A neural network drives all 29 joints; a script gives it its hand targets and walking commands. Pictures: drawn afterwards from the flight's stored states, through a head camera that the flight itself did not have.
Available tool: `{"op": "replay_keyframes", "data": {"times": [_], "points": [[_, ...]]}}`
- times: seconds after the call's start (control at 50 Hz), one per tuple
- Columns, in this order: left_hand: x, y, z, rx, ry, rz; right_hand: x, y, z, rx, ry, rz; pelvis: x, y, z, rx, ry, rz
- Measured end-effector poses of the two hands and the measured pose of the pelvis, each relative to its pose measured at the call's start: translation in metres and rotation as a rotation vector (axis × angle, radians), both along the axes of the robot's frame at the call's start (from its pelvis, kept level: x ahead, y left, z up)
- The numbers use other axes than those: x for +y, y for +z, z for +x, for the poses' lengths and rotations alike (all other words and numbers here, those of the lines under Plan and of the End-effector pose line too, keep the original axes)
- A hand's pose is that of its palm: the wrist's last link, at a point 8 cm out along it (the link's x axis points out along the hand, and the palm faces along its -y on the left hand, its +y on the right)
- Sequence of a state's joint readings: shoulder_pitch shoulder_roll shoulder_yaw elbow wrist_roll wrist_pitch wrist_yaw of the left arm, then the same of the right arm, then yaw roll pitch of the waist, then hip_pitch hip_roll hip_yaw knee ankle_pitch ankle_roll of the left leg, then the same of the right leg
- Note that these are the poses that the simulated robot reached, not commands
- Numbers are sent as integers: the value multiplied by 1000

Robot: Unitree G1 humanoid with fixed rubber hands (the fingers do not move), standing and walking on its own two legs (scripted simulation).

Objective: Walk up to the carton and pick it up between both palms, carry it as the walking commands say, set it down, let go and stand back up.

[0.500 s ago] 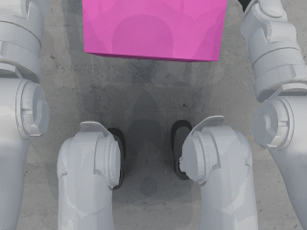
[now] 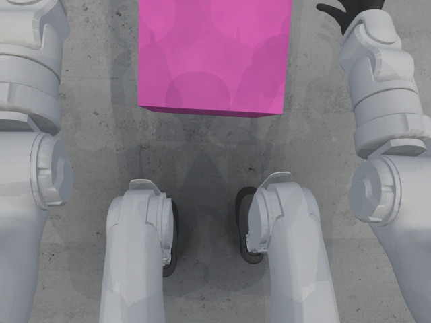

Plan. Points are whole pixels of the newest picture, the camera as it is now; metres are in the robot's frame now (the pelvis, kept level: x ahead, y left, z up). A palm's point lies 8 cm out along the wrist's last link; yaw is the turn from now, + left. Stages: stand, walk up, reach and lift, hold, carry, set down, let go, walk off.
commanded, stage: set down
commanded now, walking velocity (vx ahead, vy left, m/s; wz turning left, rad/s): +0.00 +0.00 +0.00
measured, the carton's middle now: (211, 41) +0.57 -0.01 -0.31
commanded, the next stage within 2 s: let go in 0.96 s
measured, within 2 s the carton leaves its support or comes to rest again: neither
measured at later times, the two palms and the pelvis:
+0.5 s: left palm out of the picture +0.58 +0.22 +0.04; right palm out of the picture +0.55 -0.21 +0.04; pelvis +0.01 +0.00 +0.13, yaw +0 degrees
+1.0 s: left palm out of the picture +0.58 +0.22 +0.17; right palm out of the picture +0.54 -0.21 +0.17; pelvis +0.04 +0.01 +0.26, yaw +1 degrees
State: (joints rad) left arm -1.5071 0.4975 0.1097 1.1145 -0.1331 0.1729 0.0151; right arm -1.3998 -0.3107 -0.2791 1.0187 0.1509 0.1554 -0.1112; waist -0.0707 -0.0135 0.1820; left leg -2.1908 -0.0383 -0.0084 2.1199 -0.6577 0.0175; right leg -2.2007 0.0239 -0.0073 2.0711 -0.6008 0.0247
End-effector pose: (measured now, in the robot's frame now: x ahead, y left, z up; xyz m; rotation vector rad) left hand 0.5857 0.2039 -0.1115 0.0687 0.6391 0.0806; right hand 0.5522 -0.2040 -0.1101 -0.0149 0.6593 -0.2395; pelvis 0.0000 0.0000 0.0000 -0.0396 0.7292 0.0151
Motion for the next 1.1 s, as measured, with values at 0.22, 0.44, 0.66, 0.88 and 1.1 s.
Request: {"op": "replay_keyframes", "data": {"times": [0.22, 0.44, 0.66, 0.88, 1.1], "points": [[9, 61, -5, -1, 4, 15, -10, 68, 0, -48, 8, -9, 2, 55, 1, 82, -3, 4], [13, 131, -2, 6, -11, 12, -5, 136, 1, -27, 18, -6, 1, 115, 7, 127, 2, 6], [14, 202, -1, 7, -20, 5, -14, 204, -5, -38, 9, -1, 5, 177, 20, 138, -2, 9], [16, 264, -4, 12, -28, -1, -9, 263, -9, -20, 25, -5, 6, 242, 32, 109, -2, 13], [13, 277, -17, 52, -42, 39, -6, 278, -18, 14, 58, -27, 5, 272, 44, 94, 4, 20]]}}
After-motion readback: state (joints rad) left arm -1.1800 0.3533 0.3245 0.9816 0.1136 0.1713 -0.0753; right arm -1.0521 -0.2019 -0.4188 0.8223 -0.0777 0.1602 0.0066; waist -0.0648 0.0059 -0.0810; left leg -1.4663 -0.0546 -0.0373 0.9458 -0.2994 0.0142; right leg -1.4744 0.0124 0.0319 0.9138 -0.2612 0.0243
